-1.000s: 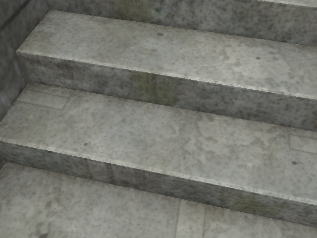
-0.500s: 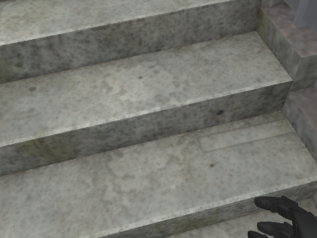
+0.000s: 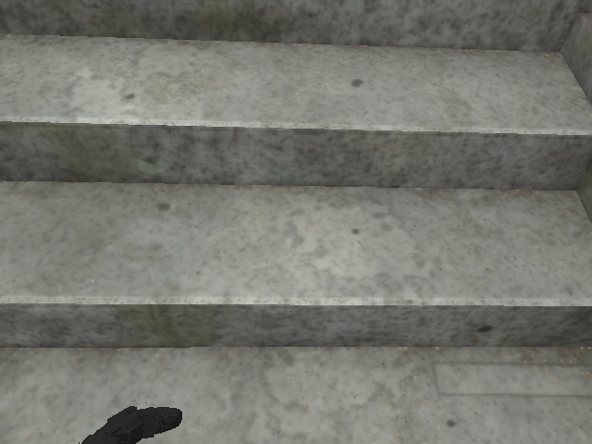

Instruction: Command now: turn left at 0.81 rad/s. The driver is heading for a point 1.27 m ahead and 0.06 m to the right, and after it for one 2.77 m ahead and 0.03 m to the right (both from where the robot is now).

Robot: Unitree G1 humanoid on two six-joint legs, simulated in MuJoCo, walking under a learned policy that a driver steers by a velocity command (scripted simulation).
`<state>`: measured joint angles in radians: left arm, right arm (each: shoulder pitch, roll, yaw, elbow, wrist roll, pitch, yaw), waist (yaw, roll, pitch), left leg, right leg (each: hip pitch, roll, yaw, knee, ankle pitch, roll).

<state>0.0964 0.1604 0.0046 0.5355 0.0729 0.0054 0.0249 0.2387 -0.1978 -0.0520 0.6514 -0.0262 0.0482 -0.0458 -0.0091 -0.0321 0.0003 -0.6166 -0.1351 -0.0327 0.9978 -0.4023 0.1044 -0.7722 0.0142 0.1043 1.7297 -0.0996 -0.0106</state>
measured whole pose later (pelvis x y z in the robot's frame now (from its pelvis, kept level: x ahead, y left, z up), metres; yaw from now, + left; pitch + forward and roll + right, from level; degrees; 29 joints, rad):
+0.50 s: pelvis +0.11 -0.05 +0.05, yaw +6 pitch +2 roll +0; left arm 0.24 0.17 0.03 0.68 0.01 0.02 0.04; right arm 0.18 -0.17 -0.03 0.64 -0.02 -0.01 -0.06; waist 0.03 0.05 -0.01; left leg -0.30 -0.12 -0.15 0.69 -0.38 0.04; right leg -0.34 0.04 0.00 0.56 -0.22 -0.04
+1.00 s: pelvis +0.21 +0.00 +0.07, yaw -15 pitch +6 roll -1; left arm 0.43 0.21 0.09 0.81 0.02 -0.12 0.04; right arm -0.02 -0.15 0.02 0.47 -0.07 -0.02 -0.01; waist 0.08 0.02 -0.08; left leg -1.16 0.02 -0.10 1.96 -0.62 0.06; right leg -0.22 0.08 0.30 0.38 -0.29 -0.12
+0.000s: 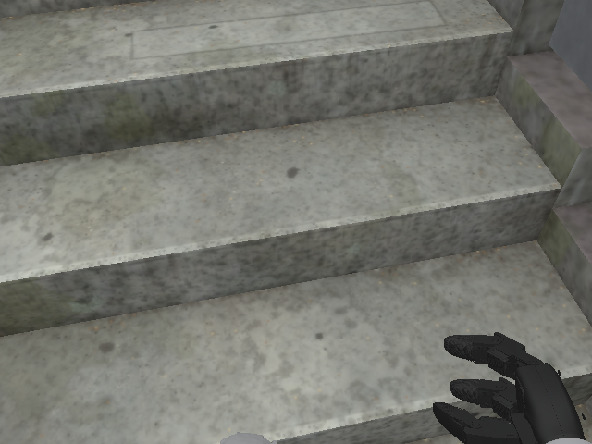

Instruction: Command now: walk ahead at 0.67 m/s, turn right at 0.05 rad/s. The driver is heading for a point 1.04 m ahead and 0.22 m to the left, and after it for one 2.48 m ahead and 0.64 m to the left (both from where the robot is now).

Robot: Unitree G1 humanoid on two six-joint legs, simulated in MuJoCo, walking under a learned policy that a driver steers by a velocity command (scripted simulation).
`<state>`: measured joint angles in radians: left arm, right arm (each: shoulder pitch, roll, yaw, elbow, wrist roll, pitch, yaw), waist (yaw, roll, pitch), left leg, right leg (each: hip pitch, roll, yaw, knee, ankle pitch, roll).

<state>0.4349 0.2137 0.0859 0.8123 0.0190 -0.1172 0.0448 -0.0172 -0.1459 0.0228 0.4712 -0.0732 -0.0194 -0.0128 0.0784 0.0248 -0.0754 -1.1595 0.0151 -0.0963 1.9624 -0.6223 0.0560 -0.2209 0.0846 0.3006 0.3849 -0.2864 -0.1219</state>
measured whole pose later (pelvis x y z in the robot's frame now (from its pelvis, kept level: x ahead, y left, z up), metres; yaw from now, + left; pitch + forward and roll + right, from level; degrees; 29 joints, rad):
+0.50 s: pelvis +0.19 +0.16 +0.14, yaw +20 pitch +2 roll -3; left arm 0.08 0.08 -0.02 0.63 0.08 -0.01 0.04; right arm 0.44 -0.13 -0.04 0.82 -0.02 -0.05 -0.05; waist -0.08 -0.04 0.03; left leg -0.30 -0.21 -0.21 0.67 -0.36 0.14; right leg -1.21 0.01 -0.01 1.94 -0.18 -0.02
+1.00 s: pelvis +0.52 +0.24 +0.28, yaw +2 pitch +2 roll -3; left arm 0.47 0.24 0.06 0.96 0.03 -0.06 0.00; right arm 0.07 -0.04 0.05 0.50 -0.06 -0.08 -0.02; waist -0.02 -0.02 -0.12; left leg -1.23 0.03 -0.16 2.23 -0.35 0.07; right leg -0.22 0.24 0.02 0.67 -0.47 -0.17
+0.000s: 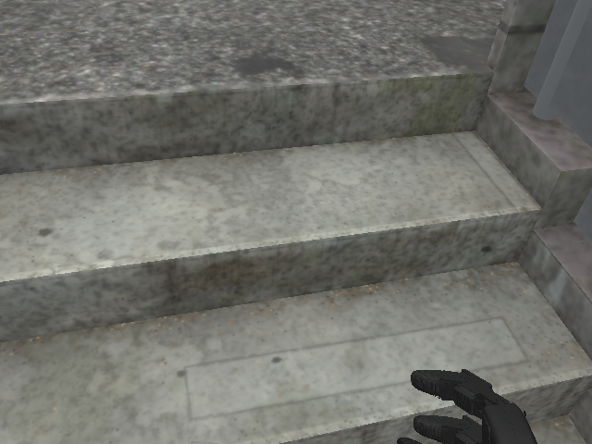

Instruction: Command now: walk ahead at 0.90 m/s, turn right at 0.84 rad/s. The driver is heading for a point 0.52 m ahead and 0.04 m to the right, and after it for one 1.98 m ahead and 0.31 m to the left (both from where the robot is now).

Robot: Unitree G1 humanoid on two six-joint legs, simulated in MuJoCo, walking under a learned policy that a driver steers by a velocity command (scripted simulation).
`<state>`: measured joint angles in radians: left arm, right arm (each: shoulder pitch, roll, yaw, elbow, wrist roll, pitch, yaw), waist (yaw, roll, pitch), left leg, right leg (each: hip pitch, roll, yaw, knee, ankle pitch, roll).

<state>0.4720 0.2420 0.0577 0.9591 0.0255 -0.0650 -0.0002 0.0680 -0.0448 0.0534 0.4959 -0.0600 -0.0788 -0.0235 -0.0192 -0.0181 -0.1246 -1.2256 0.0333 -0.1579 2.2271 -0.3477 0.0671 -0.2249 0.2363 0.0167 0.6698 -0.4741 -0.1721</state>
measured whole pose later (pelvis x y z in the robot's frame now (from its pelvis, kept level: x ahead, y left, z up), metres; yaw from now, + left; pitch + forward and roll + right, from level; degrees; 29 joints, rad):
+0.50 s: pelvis +0.42 +0.00 +0.19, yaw -21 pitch +5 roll -1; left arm -0.23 0.14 0.00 0.40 0.02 -0.04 -0.01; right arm 0.54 -0.19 -0.04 1.10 0.01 -0.12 -0.02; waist -0.02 0.02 0.01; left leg 0.16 0.13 0.29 0.17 -0.26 -0.02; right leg -1.28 0.01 -0.04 1.55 -0.43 -0.18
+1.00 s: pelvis +0.64 -0.05 +0.36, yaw -3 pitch +1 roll +0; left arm 0.40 0.23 0.05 0.89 0.05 -0.09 0.04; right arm -0.05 -0.14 -0.04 0.45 -0.05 0.08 -0.08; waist 0.01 0.03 0.05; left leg -1.23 0.06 0.01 2.10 -0.37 0.03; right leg -0.16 -0.15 -0.29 0.39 -0.22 0.03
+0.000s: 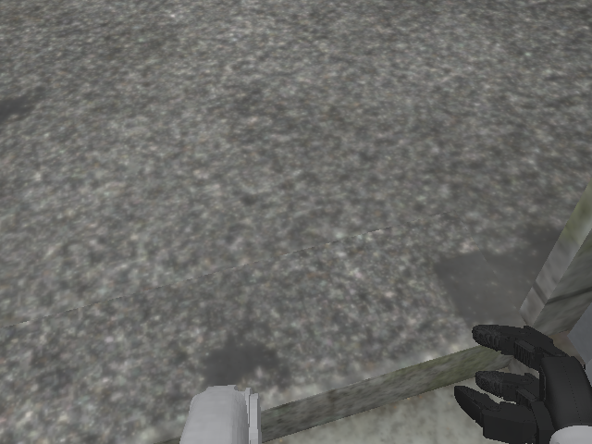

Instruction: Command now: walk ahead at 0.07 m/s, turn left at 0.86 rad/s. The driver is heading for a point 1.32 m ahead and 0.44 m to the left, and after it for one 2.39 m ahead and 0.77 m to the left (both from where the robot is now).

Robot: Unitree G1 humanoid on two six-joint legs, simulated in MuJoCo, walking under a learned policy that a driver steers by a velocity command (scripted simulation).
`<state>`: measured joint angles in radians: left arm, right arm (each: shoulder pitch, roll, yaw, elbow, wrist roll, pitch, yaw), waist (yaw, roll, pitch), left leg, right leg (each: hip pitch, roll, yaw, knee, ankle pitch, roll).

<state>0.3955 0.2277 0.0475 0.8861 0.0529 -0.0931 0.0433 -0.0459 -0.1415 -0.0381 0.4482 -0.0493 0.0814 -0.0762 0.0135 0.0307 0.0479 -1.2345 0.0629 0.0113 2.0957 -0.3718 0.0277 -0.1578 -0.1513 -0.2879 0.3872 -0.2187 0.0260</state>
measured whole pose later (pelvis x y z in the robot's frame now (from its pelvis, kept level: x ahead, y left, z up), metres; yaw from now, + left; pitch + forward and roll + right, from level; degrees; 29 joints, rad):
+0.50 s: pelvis +0.14 +0.08 +0.12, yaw +28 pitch +2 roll -1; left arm 0.10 0.14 -0.01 0.53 0.05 0.03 0.04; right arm 0.19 -0.20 -0.07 0.63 -0.01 0.04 -0.07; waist -0.04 -0.01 0.08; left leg -0.52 -0.20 -0.14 0.78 -0.27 0.10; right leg -0.88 0.00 0.09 1.56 -0.23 0.03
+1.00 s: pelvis +0.31 +0.06 +0.15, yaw +19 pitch +4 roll +1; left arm 0.54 0.20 0.06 0.83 0.02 -0.08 -0.01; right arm 0.15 -0.18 -0.03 0.62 -0.07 -0.08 0.03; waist 0.08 0.05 -0.10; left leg -0.86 -0.04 0.02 1.86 -0.28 0.05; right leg -0.17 0.10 0.09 0.50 -0.38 -0.14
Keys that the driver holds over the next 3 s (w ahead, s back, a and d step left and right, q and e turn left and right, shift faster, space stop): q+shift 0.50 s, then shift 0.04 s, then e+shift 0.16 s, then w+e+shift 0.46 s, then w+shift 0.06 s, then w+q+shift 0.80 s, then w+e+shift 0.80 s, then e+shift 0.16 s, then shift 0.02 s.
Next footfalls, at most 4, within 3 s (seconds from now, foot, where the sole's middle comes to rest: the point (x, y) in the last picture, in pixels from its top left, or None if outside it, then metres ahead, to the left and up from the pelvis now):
0.12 left None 0.21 0.16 -0.62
0.86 right None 0.30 -0.03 -0.62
1.24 left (197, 310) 0.62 0.25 -0.46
1.62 right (310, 170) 0.99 0.03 -0.46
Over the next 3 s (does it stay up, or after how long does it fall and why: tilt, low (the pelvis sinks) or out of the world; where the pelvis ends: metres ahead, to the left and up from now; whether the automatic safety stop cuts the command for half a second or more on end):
stays up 2.00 0.73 0.29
